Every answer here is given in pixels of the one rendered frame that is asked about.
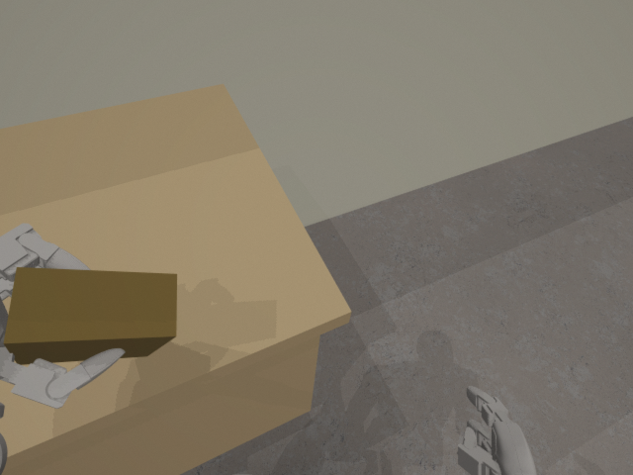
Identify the sponge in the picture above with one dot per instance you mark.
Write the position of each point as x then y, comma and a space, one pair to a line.
62, 315

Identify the table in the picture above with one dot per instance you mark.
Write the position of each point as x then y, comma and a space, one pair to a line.
173, 184

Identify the robot right hand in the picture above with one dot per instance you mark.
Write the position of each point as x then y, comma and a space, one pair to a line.
504, 451

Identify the robot left hand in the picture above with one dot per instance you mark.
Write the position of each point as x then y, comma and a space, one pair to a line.
42, 381

